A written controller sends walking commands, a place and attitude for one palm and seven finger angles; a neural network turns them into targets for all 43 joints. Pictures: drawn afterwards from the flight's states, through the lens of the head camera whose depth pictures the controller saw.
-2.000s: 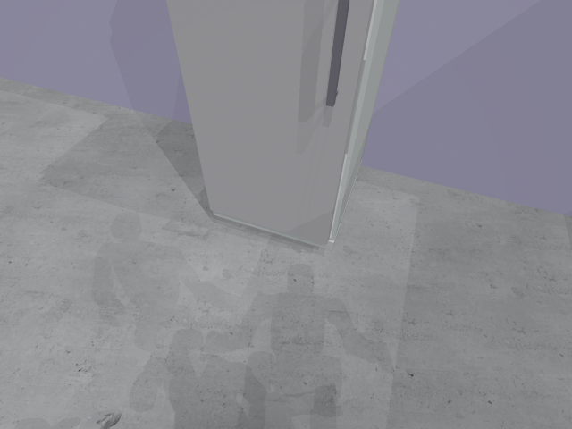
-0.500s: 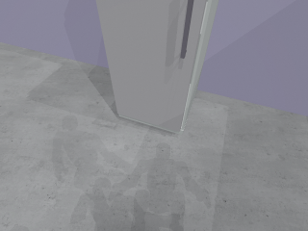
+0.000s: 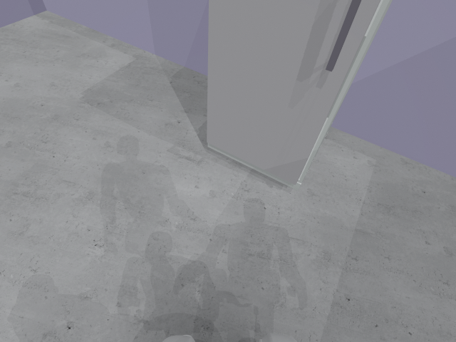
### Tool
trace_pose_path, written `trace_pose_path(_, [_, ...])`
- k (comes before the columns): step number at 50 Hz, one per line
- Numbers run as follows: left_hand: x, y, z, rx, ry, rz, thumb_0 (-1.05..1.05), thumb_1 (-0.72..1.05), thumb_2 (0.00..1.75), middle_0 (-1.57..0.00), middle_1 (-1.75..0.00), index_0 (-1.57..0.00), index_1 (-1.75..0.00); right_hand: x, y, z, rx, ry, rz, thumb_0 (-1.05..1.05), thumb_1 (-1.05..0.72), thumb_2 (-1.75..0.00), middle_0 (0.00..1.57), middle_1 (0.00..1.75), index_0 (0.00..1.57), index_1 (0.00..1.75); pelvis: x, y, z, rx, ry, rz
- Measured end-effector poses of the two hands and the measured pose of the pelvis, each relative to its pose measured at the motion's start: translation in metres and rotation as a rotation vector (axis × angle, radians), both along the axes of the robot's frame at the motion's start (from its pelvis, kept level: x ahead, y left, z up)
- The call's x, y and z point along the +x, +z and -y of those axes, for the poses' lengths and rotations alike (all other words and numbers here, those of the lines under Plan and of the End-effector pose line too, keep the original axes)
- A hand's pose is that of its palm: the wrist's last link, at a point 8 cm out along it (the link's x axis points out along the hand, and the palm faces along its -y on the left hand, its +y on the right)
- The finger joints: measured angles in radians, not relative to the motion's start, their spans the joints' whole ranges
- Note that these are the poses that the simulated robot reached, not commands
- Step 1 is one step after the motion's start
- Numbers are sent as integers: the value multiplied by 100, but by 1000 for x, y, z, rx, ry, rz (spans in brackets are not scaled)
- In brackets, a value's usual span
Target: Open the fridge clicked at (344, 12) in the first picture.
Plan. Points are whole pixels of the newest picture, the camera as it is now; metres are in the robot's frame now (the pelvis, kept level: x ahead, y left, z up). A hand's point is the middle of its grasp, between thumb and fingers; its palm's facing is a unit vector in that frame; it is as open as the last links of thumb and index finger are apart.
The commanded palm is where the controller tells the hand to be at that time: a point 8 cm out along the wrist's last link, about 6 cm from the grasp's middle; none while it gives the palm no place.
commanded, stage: walk to a spot facing it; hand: right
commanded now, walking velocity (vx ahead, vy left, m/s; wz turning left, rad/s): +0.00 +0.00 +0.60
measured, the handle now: (352, 12) +0.90 -0.31 +0.17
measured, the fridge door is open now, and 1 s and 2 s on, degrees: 0 0 0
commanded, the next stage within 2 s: turn to face it in 1.38 s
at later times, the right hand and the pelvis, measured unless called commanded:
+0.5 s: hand out of the picture +0.11 -0.25 -0.14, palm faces -0.21 +0.95 -0.22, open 7.4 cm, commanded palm none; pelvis -0.02 -0.05 +0.02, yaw +17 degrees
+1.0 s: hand (227, 271) +0.28 +0.00 -0.15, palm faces -0.61 +0.77 -0.18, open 7.4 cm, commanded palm none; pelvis +0.06 +0.07 +0.01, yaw +35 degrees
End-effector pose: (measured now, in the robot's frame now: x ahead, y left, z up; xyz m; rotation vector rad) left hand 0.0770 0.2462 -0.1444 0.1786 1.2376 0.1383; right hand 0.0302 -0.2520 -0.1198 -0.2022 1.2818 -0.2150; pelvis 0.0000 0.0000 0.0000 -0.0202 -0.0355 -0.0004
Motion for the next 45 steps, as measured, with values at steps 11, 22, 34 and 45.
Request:
trace_pose_path(11, [-25,31,-11,39,118,49,0,91,90,-20,-30,-20,-30,12,13,-5,28,99,-18,1,-90,-90,20,30,20,30,-12,20,6,-17,124,-46])
trace_pose_path(22, [-70,54,21,125,231,133,0,91,90,-20,-30,-20,-30,63,2,45,39,233,41,1,-90,-90,20,30,20,30,-21,16,48,24,254,-52])
trace_pose_path(34, [-189,52,64,78,494,-89,0,90,90,-20,-30,-20,-30,155,12,2,89,470,75,1,-91,-90,19,30,19,29,8,26,38,40,431,-36])
trace_pose_path(45, [-260,19,82,-113,749,-381,0,90,90,-21,-30,-20,-30,269,-5,-178,155,760,197,1,-91,-90,19,30,20,29,44,-6,-41,13,573,-34])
